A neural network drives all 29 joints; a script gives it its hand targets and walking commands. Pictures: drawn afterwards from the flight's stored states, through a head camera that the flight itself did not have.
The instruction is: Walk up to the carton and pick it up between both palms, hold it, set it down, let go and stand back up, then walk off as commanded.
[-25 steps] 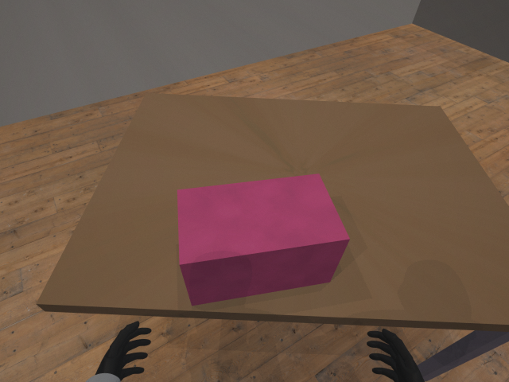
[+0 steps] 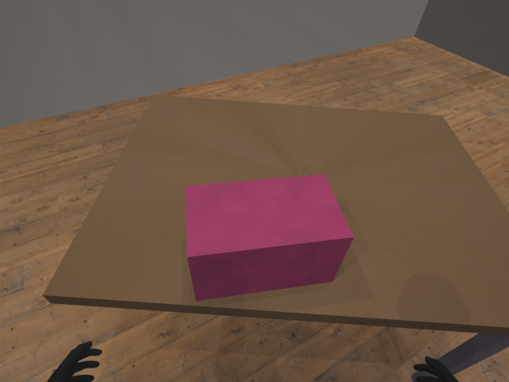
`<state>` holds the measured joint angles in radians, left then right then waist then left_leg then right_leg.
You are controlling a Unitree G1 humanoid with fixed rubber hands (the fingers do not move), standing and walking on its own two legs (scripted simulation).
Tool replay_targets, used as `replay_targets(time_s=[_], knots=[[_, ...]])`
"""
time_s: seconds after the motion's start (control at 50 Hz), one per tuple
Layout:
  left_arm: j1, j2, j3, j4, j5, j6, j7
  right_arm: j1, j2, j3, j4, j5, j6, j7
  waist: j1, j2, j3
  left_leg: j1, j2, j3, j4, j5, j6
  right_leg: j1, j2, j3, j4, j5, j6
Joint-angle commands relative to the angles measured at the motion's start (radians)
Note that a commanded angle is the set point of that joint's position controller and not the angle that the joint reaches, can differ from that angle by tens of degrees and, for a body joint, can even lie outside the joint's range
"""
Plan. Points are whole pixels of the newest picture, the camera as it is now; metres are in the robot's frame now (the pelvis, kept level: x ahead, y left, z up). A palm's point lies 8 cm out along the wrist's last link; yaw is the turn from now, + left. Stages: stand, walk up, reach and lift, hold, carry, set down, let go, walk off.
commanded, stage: stand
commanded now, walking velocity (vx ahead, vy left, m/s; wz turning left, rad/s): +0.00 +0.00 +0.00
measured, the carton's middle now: (261, 235) +0.41 -0.01 -0.05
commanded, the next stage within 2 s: walk off in 0.40 s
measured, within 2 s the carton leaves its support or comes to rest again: neither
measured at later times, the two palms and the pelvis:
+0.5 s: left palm out of the picture +0.08 +0.31 -0.09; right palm out of the picture +0.09 -0.30 -0.08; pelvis -0.02 +0.00 +0.00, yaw +1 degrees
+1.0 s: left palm out of the picture +0.05 +0.36 -0.10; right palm out of the picture -0.05 -0.30 -0.08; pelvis -0.10 +0.03 -0.01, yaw -1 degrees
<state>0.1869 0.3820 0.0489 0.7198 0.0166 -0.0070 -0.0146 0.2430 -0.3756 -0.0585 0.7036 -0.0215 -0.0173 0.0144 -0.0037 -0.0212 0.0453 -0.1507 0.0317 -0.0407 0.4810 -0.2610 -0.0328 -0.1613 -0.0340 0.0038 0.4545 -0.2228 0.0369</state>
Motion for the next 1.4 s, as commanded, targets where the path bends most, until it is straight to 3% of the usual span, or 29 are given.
replay_targets(time_s=[0.0, 0.1, 0.3, 0.34, 0.38, 0.46, 0.56, 0.58, 0.64, 0.7, 0.8, 0.82, 0.84, 0.86, 0.88, 0.9, 0.94, 0.96, 1.02, 1.1, 1.12, 1.16, 1.2, 1.22, 1.24, 1.26, 1.3, 1.32, 1.38], knots=[[-0.053, 0.136, 0.025, -0.054, -0.005, -0.02, 0.004, -0.031, -0.166, -0.033, -0.049, 0.004, -0.018, -0.006, -0.001, 0.054, -0.017, -0.082, 0.034, -0.036, -0.11, 0.077, 0.047, 0.041, -0.046, 0.035, -0.082, 0.052, -0.035], [-0.048, 0.157, 0.021, -0.021, -0.005, -0.026, 0.009, -0.047, -0.19, -0.027, -0.022, 0.006, -0.023, -0.005, 0.003, 0.013, -0.023, -0.09, 0.055, -0.068, -0.136, 0.042, 0.056, 0.044, -0.053, 0.039, -0.077, 0.044, -0.04], [-0.05, 0.17, 0.015, 0.041, -0.007, -0.029, 0.013, -0.078, -0.182, -0.014, 0.02, 0.004, -0.015, -0.006, 0.007, 0.054, -0.012, -0.105, 0.048, -0.076, -0.156, 0.001, 0.053, 0.037, -0.057, 0.041, -0.094, 0.007, -0.039], [-0.06, 0.178, 0.013, 0.048, 0.0, -0.025, 0.011, -0.042, -0.166, -0.008, 0.033, 0.016, -0.014, -0.004, -0.01, 0.007, -0.012, -0.058, 0.039, -0.059, -0.143, 0.007, 0.039, -0.01, -0.054, 0.038, -0.105, -0.032, -0.039], [-0.047, 0.167, 0.012, 0.057, -0.005, -0.025, 0.011, -0.05, -0.184, -0.009, 0.043, 0.009, -0.013, -0.005, -0.002, 0.052, -0.009, -0.092, 0.046, -0.068, -0.137, -0.027, 0.048, 0.021, -0.058, 0.038, -0.117, -0.015, -0.035], [-0.058, 0.173, 0.013, 0.075, -0.003, -0.022, 0.012, -0.068, -0.18, 0.0, 0.054, 0.017, -0.007, -0.004, 0.009, 0.001, 0.036, -0.112, 0.047, -0.077, -0.149, -0.018, 0.044, -0.009, -0.061, 0.042, -0.118, -0.04, -0.04], [-0.071, 0.181, 0.01, 0.089, -0.01, -0.027, 0.012, -0.059, -0.178, -0.001, 0.084, 0.015, -0.013, -0.012, -0.012, 0.001, -0.033, -0.046, 0.057, -0.08, -0.148, 0.001, 0.048, 0.003, -0.064, 0.044, -0.131, -0.056, -0.044], [0.005, 0.269, 0.064, 0.053, -0.011, -0.019, 0.022, -0.072, -0.266, -0.047, 0.034, 0.006, 0.007, -0.017, 0.006, 0.001, 0.024, -0.107, 0.035, -0.047, -0.014, 0.29, 0.071, -0.069, -0.082, 0.111, -0.037, 0.278, -0.08], [0.032, 0.283, 0.077, 0.047, -0.016, -0.008, 0.027, -0.026, -0.234, -0.038, 0.037, 0.01, 0.023, -0.025, -0.005, -0.035, -0.037, -0.072, 0.01, -0.01, 0.102, 0.295, 0.067, -0.077, -0.132, 0.145, -0.008, 0.428, -0.137], [0.006, 0.297, 0.08, 0.008, -0.005, 0.009, 0.022, 0.044, -0.222, -0.038, 0.035, 0.016, 0.04, -0.024, -0.016, -0.097, -0.083, -0.037, -0.022, 0.003, 0.178, 0.112, 0.069, -0.148, -0.179, 0.191, -0.05, 0.282, -0.178], [-0.086, 0.293, 0.068, -0.053, 0.012, 0.039, 0.02, 0.109, -0.237, -0.05, 0.028, 0.004, 0.06, -0.01, -0.048, -0.127, -0.05, 0.018, -0.035, -0.01, 0.219, -0.099, 0.092, -0.355, -0.162, 0.197, -0.012, -0.001, -0.171], [-0.092, 0.288, 0.066, -0.059, 0.012, 0.048, 0.022, 0.137, -0.25, -0.048, 0.021, 0.001, 0.06, -0.004, -0.064, -0.071, -0.034, -0.02, 0.011, -0.073, 0.116, -0.135, 0.108, -0.348, -0.104, 0.145, 0.079, -0.082, -0.141], [-0.076, 0.248, 0.064, -0.058, 0.006, 0.054, 0.028, 0.112, -0.311, -0.068, -0.013, -0.001, 0.054, -0.003, -0.075, 0.184, -0.022, -0.153, 0.192, -0.3, -0.179, -0.111, 0.177, -0.289, 0.081, 0.027, 0.39, -0.241, -0.074], [-0.016, 0.234, 0.074, -0.083, 0.019, 0.07, 0.04, 0.023, -0.375, -0.089, -0.058, -0.008, 0.047, -0.006, -0.038, 0.266, -0.025, -0.284, 0.345, -0.512, -0.299, -0.162, 0.271, -0.23, 0.152, 0.049, 0.652, -0.416, -0.051], [0.024, 0.238, 0.089, -0.084, 0.022, 0.08, 0.049, -0.028, -0.367, -0.091, -0.102, -0.016, 0.043, -0.012, -0.015, 0.215, -0.022, -0.338, 0.364, -0.544, -0.288, -0.185, 0.303, -0.221, 0.145, 0.157, 0.792, -0.416, -0.05], [0.056, 0.244, 0.089, -0.071, 0.016, 0.081, 0.047, -0.067, -0.337, -0.084, -0.111, -0.022, 0.044, -0.017, 0.005, 0.161, -0.01, -0.358, 0.332, -0.497, -0.279, -0.211, 0.301, -0.223, 0.143, 0.192, 0.847, -0.374, -0.052], [0.109, 0.236, 0.085, -0.03, -0.004, 0.081, 0.037, -0.148, -0.279, -0.082, -0.113, -0.024, 0.051, -0.03, 0.043, 0.103, -0.018, -0.285, 0.198, -0.303, -0.231, -0.231, 0.227, -0.298, 0.144, 0.189, 0.882, -0.234, -0.041], [0.124, 0.232, 0.08, -0.021, -0.004, 0.082, 0.034, -0.147, -0.261, -0.071, -0.116, -0.023, 0.051, -0.039, 0.042, 0.139, -0.05, -0.215, 0.176, -0.264, -0.202, -0.19, 0.209, -0.312, 0.143, 0.173, 0.867, -0.215, -0.037], [0.117, 0.209, 0.07, -0.023, -0.006, 0.078, 0.027, -0.035, -0.224, -0.044, -0.112, -0.012, 0.047, -0.059, -0.002, 0.193, -0.107, 0.016, 0.177, -0.277, -0.122, -0.015, 0.204, -0.366, 0.127, 0.171, 0.683, -0.273, -0.033], [0.104, 0.182, 0.07, -0.047, -0.022, 0.065, 0.01, 0.038, -0.252, -0.047, -0.106, -0.017, 0.05, -0.061, -0.044, 0.234, -0.074, 0.012, 0.21, -0.296, -0.169, -0.076, 0.209, -0.277, 0.09, 0.124, 0.374, -0.354, -0.04], [0.133, 0.165, 0.06, -0.044, -0.023, 0.061, 0.01, 0.027, -0.25, -0.054, -0.116, -0.015, 0.056, -0.056, -0.032, 0.255, -0.095, 0.04, 0.208, -0.272, -0.141, -0.028, 0.197, -0.252, 0.076, 0.095, 0.233, -0.36, -0.046], [0.212, 0.168, 0.064, -0.016, -0.012, 0.055, 0.012, -0.009, -0.267, -0.063, -0.119, -0.011, 0.071, -0.052, -0.005, 0.234, -0.092, -0.064, 0.164, -0.2, -0.135, -0.162, 0.146, -0.075, 0.08, 0.018, 0.011, -0.202, -0.057], [0.171, 0.218, 0.078, -0.024, 0.001, 0.052, 0.019, 0.025, -0.25, -0.05, -0.117, 0.001, 0.073, -0.044, -0.019, 0.111, -0.023, -0.181, 0.074, -0.125, 0.012, -0.239, 0.073, -0.073, 0.018, 0.172, -0.107, -0.187, -0.093], [0.132, 0.288, 0.09, -0.053, 0.01, 0.041, 0.017, 0.011, -0.214, -0.044, -0.12, 0.001, 0.071, -0.039, -0.01, -0.145, 0.032, -0.294, -0.067, -0.013, 0.286, -0.238, 0.022, -0.121, -0.175, 0.435, -0.212, -0.183, -0.145], [0.051, 0.349, 0.094, -0.104, 0.021, 0.026, 0.015, -0.039, -0.231, -0.067, -0.13, -0.004, 0.07, -0.047, 0.003, -0.208, 0.085, -0.314, -0.118, -0.037, 0.498, -0.367, 0.018, -0.31, -0.334, 0.597, -0.285, -0.198, -0.232], [0.023, 0.334, 0.087, -0.117, 0.026, 0.013, 0.02, -0.068, -0.238, -0.078, -0.12, -0.004, 0.078, -0.056, 0.008, -0.167, 0.151, -0.252, -0.12, -0.139, 0.648, -0.382, 0.027, -0.459, -0.339, 0.608, -0.292, -0.165, -0.257], [-0.074, 0.271, 0.079, -0.137, 0.018, 0.01, 0.036, 0.029, -0.234, -0.066, -0.072, 0.007, 0.072, -0.045, -0.035, -0.049, 0.17, -0.263, -0.163, -0.169, 0.783, -0.226, 0.025, -0.368, -0.209, 0.349, -0.203, -0.034, -0.225], [-0.116, 0.255, 0.072, -0.149, 0.017, 0.018, 0.041, 0.075, -0.25, -0.064, -0.056, 0.011, 0.066, -0.043, -0.046, -0.081, 0.093, -0.326, -0.198, -0.167, 0.791, -0.206, 0.023, -0.2, -0.162, 0.274, -0.142, 0.133, -0.228], [-0.043, 0.196, 0.067, -0.169, 0.026, 0.026, 0.046, 0.053, -0.252, -0.066, -0.063, 0.014, 0.063, -0.044, -0.002, -0.127, 0.006, -0.373, -0.188, -0.141, 0.738, -0.214, 0.002, -0.005, -0.122, 0.227, -0.037, 0.332, -0.244]])
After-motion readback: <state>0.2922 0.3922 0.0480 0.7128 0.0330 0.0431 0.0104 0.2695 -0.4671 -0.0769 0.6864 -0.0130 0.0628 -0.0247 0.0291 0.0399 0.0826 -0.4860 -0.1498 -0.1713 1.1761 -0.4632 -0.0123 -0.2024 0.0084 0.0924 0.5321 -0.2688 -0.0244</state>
